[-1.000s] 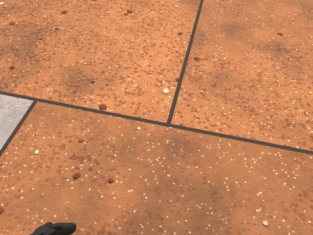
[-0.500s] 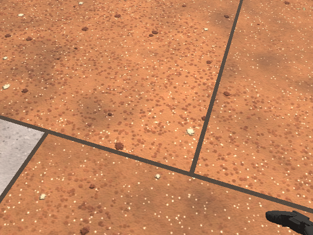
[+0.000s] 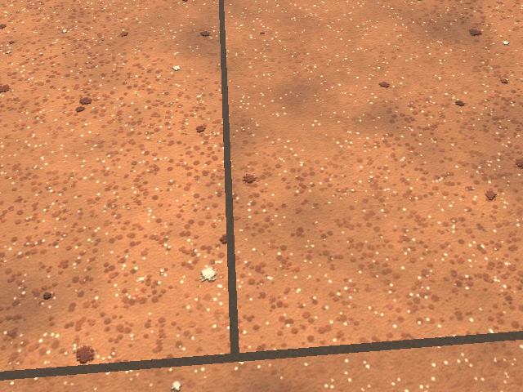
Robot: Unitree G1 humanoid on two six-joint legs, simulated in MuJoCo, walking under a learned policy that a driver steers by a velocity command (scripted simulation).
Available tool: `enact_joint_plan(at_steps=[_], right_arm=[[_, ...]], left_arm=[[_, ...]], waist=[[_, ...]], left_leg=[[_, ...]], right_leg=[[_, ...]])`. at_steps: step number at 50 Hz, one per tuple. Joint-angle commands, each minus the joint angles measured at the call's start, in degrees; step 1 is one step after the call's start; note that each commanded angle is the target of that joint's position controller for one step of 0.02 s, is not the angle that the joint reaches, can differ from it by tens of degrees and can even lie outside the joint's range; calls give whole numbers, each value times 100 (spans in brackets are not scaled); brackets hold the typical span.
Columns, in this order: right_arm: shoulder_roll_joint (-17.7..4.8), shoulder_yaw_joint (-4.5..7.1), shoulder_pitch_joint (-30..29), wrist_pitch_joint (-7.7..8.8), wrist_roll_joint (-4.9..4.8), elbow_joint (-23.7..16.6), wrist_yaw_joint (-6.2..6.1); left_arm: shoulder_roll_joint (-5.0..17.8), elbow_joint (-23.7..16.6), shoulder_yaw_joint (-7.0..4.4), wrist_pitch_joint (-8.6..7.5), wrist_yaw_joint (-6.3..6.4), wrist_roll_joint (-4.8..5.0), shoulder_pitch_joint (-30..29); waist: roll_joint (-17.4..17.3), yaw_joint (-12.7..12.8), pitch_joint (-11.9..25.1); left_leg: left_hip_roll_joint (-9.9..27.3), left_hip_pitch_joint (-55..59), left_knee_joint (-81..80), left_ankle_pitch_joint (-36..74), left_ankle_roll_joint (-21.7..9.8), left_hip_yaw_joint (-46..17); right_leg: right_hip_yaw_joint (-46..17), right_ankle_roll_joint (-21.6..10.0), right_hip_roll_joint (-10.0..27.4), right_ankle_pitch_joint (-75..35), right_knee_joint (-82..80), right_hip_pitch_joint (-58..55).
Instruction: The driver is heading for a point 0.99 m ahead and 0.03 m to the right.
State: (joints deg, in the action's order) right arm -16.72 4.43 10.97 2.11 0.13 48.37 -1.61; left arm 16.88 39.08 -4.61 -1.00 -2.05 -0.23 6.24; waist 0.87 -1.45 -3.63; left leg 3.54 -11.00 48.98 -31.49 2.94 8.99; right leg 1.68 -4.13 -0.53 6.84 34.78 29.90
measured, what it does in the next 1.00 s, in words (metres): walks ahead: left foot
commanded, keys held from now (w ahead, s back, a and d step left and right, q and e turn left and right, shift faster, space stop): e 0.14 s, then no key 0.48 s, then w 0.38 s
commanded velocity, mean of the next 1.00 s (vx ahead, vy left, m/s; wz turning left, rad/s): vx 0.13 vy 0.00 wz -0.21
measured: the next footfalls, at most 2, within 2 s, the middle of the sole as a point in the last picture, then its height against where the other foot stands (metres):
left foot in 0.42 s outside the picture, level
left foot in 1.28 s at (239, 358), level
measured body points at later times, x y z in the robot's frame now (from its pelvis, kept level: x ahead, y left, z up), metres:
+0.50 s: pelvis +0.07 +0.03 +0.02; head +0.09 +0.05 +0.47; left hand +0.28 +0.26 -0.09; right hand +0.13 -0.25 -0.09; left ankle +0.10 +0.16 -0.72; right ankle +0.11 -0.08 -0.71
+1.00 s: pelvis +0.17 +0.00 +0.02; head +0.18 -0.02 +0.47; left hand +0.25 +0.26 -0.09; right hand +0.25 -0.29 -0.09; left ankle +0.16 +0.14 -0.64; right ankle +0.10 -0.09 -0.72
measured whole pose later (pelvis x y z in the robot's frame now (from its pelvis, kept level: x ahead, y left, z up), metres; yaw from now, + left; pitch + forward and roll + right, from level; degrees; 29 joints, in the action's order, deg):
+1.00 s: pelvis +0.17 +0.00 +0.02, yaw -11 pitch +2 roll +0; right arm -16.6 2.9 12.2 4.6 -1.5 45.4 0.7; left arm 13.7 45.5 -3.2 -4.6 -0.8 0.2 23.9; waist -1.7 2.2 0.8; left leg 1.1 -27.6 62.5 -22.1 -2.7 -0.3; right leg -1.2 -2.5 -1.9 18.0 25.4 8.9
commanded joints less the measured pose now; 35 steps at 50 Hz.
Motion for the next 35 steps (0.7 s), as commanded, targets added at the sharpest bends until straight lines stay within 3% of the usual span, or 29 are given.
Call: enact_joint_plan(at_steps=[1,2,3,4,6,9,11,14,17,20,21,22,23,24,27,29,31,32,35], right_arm=[[-748,68,228,107,-93,-529,116],[-704,54,-101,76,-119,-642,76],[-687,63,-193,21,-20,-578,-3],[-758,93,-198,-53,29,-600,-54],[-697,100,-97,-144,42,-601,-69],[-507,39,-57,-176,46,-554,-99],[-463,13,-125,-217,32,-553,-98],[-462,1,-273,-241,6,-600,-80],[-477,-5,-311,-173,-6,-634,-35],[-367,-26,16,-80,24,-530,74],[-567,-5,58,-55,125,-553,97],[-1001,67,17,-57,214,-625,77],[-833,29,-170,-67,261,-549,92],[-571,-48,-559,-31,231,-696,94],[-583,-56,-453,31,63,-589,81],[-456,-109,-74,45,101,-497,95],[-487,-126,-120,24,105,-511,107],[-392,-153,-11,11,101,-477,103],[-633,-75,175,-42,-24,-468,35]], left_arm=[[1287,-428,-350,-55,37,-47,1041],[1080,-415,-291,-71,52,55,738],[899,-431,-237,-48,94,110,504],[809,-464,-204,-13,147,84,320],[839,-567,-212,30,204,-39,195],[942,-600,-253,63,309,-15,277],[892,-612,-230,111,359,-4,245],[799,-592,-176,167,359,-48,194],[714,-527,-116,203,319,-77,255],[510,-428,4,245,304,-18,295],[390,-351,46,223,302,-38,537],[249,-338,75,177,286,-112,867],[381,-471,23,128,281,-66,554],[558,-434,-20,113,288,-91,378],[281,-359,26,210,264,-147,207],[278,-326,43,243,245,-117,168],[320,-244,18,238,235,-74,321],[269,-158,38,225,238,-82,361],[310,-80,9,122,266,-15,421]], waist=[[512,544,2526],[264,427,1878],[-41,292,1431],[95,134,1218],[351,-10,1151],[362,25,1315],[437,88,1345],[639,190,1136],[732,287,1001],[642,65,920],[341,138,877],[-745,459,908],[-1520,448,638],[-1276,419,550],[-1070,314,541],[-784,172,581],[-534,203,393],[-355,137,460],[-328,39,100]], left_leg=[[-463,-2770,3267,-633,11,-1462],[-290,-2947,2892,-91,-67,-1407],[-97,-2844,2485,265,-60,-1427],[-19,-2516,2117,478,-76,-1471],[-136,-2029,1616,705,-71,-1385],[-203,-1863,869,938,72,-1341],[-167,-1694,532,1217,140,-1334],[-152,-1424,42,1356,152,-1277],[-165,-1176,-562,1212,74,-1206],[-250,-252,-2241,2024,-198,-1014],[173,110,-2568,2405,-386,-1410],[1083,324,-2742,3221,-807,-2295],[1470,-487,-3106,2810,-1374,-2913],[1282,-723,-3155,2488,-1337,-2745],[676,-630,-2894,2034,-781,-2077],[379,-820,-2814,1677,-550,-1806],[181,-752,-2697,1258,-436,-1528],[89,-690,-2680,796,-431,-1415],[198,-646,-2734,-672,-790,-1694]], right_leg=[[-3539,-1907,2014,-2948,-1160,-4095],[-3010,-1584,1741,-2085,-1284,-3453],[-2701,-1327,1510,-1506,-1421,-2763],[-2520,-1211,1364,-1212,-1549,-2138],[-2310,-1107,1123,-1175,-1689,-1562],[-2089,-1083,1048,-1302,-1624,-1508],[-2021,-1007,970,-683,-1643,-1378],[-2075,-913,874,436,-1759,-1102],[-2262,-872,932,700,-1646,-1199],[-2191,-526,730,752,-1294,-1105],[-1982,-216,488,983,-1007,-879],[-1297,125,-163,1731,-140,-529],[-757,324,-332,1865,-40,-635],[-780,416,-140,1571,107,-1041],[-745,455,-21,434,-548,-1600],[-864,350,77,69,-663,-2017],[-908,205,109,209,-691,-1744],[-886,182,69,746,-764,-1713],[-610,112,-157,2444,-473,-916]])
Keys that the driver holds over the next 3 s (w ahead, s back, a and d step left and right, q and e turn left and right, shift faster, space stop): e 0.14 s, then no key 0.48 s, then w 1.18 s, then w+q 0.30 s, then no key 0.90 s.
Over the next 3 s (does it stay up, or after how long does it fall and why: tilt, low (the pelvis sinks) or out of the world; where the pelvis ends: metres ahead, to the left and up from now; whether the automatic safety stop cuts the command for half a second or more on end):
stays up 1.00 -0.09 0.02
